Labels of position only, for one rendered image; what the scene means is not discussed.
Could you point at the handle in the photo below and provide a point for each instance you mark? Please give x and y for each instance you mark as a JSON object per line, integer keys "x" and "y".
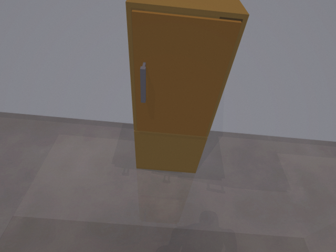
{"x": 143, "y": 82}

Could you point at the cupboard door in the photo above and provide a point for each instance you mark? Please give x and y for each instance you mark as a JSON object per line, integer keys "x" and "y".
{"x": 186, "y": 60}

